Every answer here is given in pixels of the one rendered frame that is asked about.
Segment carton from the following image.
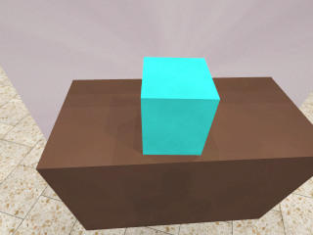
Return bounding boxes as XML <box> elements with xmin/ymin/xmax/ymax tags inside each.
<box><xmin>141</xmin><ymin>57</ymin><xmax>220</xmax><ymax>156</ymax></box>

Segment pedestal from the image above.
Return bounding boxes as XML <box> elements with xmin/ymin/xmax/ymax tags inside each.
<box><xmin>36</xmin><ymin>76</ymin><xmax>313</xmax><ymax>231</ymax></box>

